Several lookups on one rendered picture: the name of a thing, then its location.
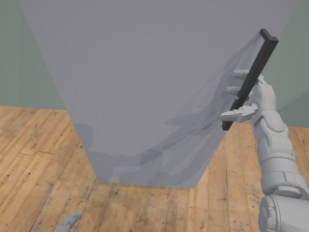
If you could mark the robot right upper arm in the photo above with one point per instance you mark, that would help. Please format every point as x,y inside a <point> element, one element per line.
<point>283,214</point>

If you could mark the handle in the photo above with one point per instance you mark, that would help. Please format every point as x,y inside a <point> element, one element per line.
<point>266,50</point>

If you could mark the robot left hand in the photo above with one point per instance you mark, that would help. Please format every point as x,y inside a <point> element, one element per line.
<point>68,222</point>

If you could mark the fridge door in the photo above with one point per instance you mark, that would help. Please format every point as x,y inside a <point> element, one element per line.
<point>144,81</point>

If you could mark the robot right hand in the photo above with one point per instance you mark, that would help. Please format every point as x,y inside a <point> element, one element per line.
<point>263,97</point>

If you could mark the right robot forearm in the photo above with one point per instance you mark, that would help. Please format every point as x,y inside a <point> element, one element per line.
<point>280,174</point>

